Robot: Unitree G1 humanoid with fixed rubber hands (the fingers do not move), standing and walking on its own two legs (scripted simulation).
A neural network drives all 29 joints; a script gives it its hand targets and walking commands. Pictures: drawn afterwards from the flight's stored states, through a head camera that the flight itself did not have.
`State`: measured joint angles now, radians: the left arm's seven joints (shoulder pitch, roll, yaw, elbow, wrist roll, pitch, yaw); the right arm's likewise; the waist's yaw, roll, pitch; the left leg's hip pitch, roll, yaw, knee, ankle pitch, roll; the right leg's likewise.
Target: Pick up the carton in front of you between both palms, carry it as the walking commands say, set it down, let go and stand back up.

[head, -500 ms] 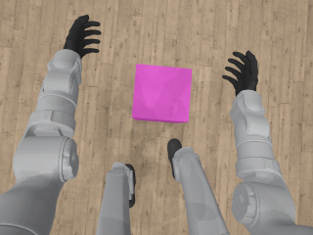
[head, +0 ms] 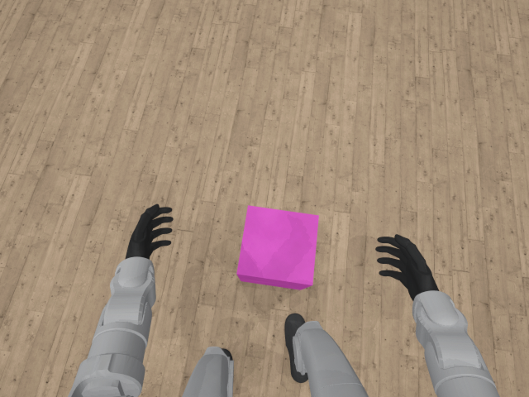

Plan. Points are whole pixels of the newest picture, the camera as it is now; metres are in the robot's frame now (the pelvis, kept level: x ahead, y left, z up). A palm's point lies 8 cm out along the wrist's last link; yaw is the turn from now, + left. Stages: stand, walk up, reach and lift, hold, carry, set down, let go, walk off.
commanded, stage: let go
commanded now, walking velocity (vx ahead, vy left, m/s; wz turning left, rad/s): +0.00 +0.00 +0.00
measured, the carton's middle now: (276, 251) +0.40 -0.06 -0.60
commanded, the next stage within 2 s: stand in 0.88 s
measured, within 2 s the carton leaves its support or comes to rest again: neither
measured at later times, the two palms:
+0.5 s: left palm (61, 342) +0.22 +0.26 -0.02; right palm (427, 321) +0.20 -0.21 -0.02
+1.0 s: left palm (57, 366) +0.19 +0.26 -0.03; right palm (457, 338) +0.18 -0.25 -0.04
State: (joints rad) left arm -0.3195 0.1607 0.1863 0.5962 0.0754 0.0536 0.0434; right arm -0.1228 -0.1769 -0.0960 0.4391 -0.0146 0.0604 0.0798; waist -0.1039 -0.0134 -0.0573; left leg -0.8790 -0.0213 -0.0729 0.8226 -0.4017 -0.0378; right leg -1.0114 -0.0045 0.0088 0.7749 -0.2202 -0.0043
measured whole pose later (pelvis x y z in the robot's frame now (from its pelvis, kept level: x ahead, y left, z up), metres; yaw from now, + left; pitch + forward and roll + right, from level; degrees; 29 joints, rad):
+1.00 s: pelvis +0.04 +0.01 +0.04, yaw -2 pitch -2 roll +0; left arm 0.20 0.23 0.06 0.64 0.03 0.03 0.01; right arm 0.22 -0.28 -0.05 0.54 -0.01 0.06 0.01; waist 0.00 0.05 0.02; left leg -0.11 0.01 -0.05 0.53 -0.39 -0.01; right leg -0.27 0.01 0.02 0.54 -0.24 0.01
